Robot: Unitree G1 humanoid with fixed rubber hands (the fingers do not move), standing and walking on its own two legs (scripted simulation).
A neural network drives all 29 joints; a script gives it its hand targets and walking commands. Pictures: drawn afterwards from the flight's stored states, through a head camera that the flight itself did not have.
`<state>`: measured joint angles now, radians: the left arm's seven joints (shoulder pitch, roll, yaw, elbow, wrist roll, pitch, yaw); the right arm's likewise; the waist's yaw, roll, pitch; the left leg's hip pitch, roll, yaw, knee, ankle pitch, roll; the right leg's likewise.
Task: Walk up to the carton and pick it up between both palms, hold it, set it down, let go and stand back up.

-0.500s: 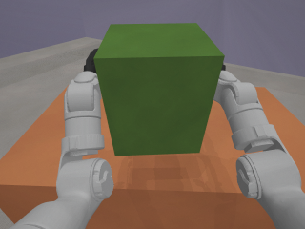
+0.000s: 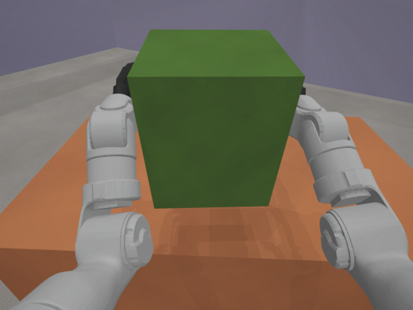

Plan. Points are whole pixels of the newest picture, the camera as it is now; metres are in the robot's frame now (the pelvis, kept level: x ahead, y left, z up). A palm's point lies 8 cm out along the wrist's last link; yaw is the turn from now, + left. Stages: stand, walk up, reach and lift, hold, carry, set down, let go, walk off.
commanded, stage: hold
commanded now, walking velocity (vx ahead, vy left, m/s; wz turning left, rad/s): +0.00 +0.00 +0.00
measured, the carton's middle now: (210, 119) +0.36 +0.00 +0.26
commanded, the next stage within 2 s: set down in 1.66 s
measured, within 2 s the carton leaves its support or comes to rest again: neither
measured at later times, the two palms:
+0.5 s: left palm (122, 100) +0.37 +0.16 +0.29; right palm (291, 100) +0.37 -0.15 +0.29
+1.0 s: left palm (122, 101) +0.37 +0.15 +0.29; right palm (293, 102) +0.36 -0.15 +0.29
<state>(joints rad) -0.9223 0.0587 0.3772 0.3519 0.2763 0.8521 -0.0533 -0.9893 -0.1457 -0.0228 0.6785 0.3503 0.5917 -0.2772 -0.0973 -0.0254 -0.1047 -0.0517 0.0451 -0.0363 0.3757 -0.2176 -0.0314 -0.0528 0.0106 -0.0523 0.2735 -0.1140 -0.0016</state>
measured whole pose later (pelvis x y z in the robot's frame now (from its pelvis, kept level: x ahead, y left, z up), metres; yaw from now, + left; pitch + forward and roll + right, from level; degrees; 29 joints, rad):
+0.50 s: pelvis +0.00 +0.00 +0.00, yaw +0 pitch -7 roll -2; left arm -0.93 0.06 0.37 0.34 0.29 0.87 -0.06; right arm -1.01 -0.16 -0.02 0.69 0.36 0.61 -0.27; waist -0.10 -0.02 -0.10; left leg -0.03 0.04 -0.04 0.38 -0.23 -0.03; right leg -0.03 0.01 -0.05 0.27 -0.12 0.00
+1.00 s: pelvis +0.00 +0.00 +0.00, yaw +0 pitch -7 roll -1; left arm -0.93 0.05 0.39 0.35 0.28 0.86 -0.05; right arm -1.00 -0.15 -0.03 0.68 0.35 0.61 -0.28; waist -0.10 -0.01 -0.11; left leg -0.05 0.04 -0.04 0.38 -0.22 -0.03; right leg -0.04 0.01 -0.05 0.27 -0.11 0.00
